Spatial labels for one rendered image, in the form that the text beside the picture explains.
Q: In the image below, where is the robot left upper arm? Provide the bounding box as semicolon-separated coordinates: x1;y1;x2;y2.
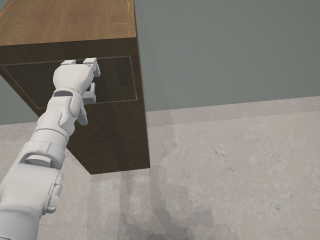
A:
0;163;64;240

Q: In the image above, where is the drawer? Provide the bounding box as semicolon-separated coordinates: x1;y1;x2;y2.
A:
3;55;136;108

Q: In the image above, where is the robot left forearm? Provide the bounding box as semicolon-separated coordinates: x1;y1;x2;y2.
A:
0;87;83;202

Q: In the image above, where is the left robot hand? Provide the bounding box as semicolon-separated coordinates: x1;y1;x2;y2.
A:
53;57;101;126

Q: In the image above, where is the cabinet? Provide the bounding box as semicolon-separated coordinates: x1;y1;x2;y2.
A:
0;0;151;175

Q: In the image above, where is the handle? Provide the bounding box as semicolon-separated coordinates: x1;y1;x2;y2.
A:
81;82;96;104

